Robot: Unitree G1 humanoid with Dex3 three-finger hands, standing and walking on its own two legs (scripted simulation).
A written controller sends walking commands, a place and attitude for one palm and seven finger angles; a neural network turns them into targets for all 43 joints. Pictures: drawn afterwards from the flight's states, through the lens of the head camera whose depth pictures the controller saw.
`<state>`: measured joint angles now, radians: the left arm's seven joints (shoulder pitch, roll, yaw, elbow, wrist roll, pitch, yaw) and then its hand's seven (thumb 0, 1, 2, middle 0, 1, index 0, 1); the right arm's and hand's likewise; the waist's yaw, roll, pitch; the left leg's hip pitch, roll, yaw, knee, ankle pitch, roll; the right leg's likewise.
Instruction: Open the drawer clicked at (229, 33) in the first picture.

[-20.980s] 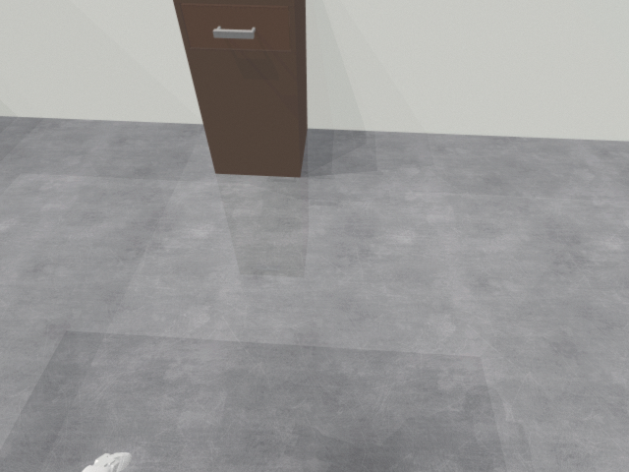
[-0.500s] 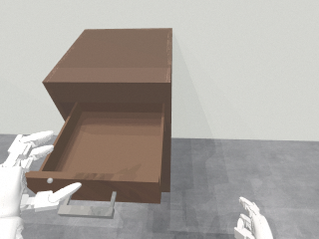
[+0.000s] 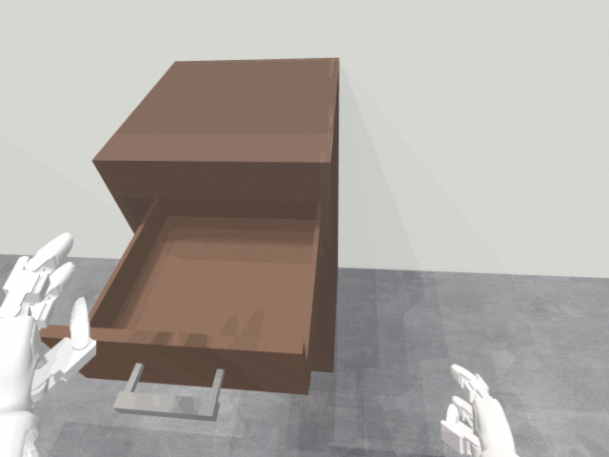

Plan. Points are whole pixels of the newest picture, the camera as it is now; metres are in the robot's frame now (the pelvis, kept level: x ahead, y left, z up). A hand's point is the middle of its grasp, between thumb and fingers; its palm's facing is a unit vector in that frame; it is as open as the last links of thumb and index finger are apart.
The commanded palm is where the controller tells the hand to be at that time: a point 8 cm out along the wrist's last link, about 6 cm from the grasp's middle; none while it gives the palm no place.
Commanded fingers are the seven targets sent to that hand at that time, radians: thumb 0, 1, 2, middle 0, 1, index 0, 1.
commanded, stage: draw the hand back to the body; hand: left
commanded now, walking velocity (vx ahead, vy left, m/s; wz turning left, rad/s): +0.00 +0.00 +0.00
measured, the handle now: (172, 390) +0.22 +0.24 -0.07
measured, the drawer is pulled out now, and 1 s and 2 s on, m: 0.30 0.30 0.30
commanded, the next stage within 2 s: step back with the hand held close in 0.04 s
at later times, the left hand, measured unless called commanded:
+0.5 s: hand (74, 358) +0.17 +0.24 +0.15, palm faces +0.22 -0.82 -0.53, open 7.4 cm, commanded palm +0.10 +0.30 +0.18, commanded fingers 0.00 0.90 0.90 -0.20 -0.30 -0.20 -0.30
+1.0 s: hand out of the picture +0.08 +0.26 +0.16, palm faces +0.35 -0.80 -0.49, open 7.4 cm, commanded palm +0.01 +0.31 +0.18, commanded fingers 0.00 0.90 0.90 -0.20 -0.30 -0.20 -0.30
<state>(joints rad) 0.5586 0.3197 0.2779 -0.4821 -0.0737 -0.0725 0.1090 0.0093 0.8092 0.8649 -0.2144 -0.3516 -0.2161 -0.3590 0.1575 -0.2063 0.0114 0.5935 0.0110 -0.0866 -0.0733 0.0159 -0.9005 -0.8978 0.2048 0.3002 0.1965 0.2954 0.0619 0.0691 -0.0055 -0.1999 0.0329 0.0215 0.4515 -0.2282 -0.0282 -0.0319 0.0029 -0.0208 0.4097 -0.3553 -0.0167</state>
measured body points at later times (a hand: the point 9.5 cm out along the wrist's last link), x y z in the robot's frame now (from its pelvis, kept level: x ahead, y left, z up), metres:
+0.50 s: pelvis -0.04 +0.02 +0.00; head +0.01 +0.01 +0.44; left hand +0.15 +0.28 +0.18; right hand +0.15 -0.23 -0.09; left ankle +0.01 +0.14 -0.74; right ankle -0.08 -0.10 -0.74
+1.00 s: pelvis -0.11 +0.03 -0.02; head -0.07 +0.03 +0.43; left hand +0.05 +0.30 +0.19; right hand +0.08 -0.19 -0.09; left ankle +0.01 +0.14 -0.74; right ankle -0.08 -0.10 -0.74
